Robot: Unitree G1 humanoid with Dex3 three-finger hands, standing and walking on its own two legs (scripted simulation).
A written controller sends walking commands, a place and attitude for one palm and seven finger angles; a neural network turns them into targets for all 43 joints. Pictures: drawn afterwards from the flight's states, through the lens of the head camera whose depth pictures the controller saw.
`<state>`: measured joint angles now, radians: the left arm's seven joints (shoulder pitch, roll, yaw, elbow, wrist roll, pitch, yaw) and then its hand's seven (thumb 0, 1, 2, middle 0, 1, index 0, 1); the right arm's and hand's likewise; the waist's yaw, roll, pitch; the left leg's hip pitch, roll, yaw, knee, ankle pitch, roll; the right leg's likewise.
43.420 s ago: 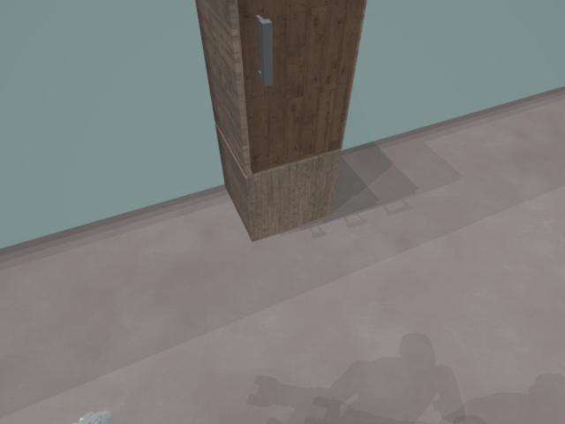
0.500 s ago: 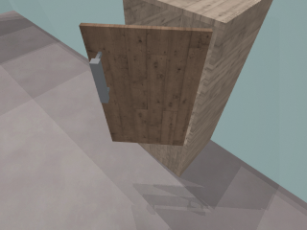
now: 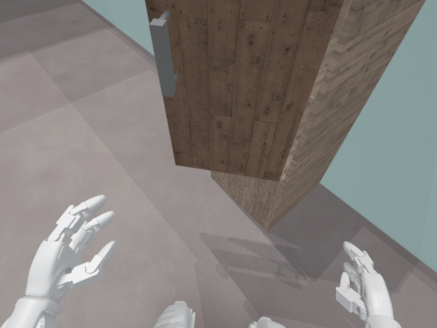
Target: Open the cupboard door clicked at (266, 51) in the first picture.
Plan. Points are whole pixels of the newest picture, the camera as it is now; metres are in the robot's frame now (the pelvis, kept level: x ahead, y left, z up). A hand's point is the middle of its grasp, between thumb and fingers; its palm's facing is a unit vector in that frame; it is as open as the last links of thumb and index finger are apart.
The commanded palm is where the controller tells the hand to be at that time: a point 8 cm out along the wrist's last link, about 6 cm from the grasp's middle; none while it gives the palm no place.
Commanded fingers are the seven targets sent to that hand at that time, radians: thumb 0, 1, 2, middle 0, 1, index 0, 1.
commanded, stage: raise the hand with hooked fingers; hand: left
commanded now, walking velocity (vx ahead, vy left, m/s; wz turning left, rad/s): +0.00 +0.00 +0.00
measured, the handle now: (167, 55) +0.61 +0.18 +0.16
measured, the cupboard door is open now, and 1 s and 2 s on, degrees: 38 38 38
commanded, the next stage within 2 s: move the hooked fingers beside the handle in 1.62 s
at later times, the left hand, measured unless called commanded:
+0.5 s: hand (67, 211) +0.26 +0.26 +0.10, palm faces -0.06 -1.00 -0.05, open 11.9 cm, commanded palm +0.24 +0.32 +0.12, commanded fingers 0.00 -0.27 0.40 -0.28 -1.05 -0.28 -1.05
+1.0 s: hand (33, 161) +0.30 +0.30 +0.17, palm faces -0.03 -1.00 -0.05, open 13.9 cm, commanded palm +0.27 +0.35 +0.17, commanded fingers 0.00 -0.50 0.30 -0.30 -1.20 -0.30 -1.20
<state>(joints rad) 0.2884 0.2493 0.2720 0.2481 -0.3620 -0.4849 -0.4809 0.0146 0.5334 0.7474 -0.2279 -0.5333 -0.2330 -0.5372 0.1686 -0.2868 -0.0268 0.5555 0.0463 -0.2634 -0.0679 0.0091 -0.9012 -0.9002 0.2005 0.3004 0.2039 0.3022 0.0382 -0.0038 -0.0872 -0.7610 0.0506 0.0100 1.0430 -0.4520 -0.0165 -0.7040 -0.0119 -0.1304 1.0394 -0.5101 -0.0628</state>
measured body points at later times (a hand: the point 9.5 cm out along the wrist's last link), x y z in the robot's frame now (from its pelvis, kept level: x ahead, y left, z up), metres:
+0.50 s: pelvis +0.01 +0.04 +0.03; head +0.04 +0.04 +0.48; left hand +0.26 +0.32 +0.11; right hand +0.15 -0.22 -0.04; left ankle +0.04 +0.13 -0.67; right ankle +0.01 -0.08 -0.67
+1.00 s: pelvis +0.02 +0.04 +0.06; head +0.03 +0.04 +0.50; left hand +0.30 +0.36 +0.17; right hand +0.19 -0.19 -0.02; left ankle +0.04 +0.13 -0.67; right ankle +0.01 -0.08 -0.67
